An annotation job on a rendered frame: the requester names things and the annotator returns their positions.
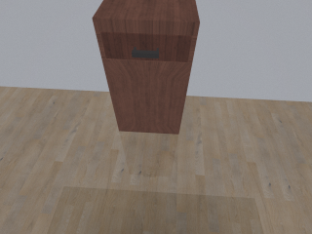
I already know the drawer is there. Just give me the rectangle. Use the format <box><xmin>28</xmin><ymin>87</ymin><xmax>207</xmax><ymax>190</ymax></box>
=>
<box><xmin>100</xmin><ymin>31</ymin><xmax>192</xmax><ymax>62</ymax></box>

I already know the handle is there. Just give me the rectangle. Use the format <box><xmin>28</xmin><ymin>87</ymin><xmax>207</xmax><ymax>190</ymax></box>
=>
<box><xmin>132</xmin><ymin>47</ymin><xmax>159</xmax><ymax>59</ymax></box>

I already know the cabinet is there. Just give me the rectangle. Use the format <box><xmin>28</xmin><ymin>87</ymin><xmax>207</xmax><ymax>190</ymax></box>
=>
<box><xmin>92</xmin><ymin>0</ymin><xmax>200</xmax><ymax>135</ymax></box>

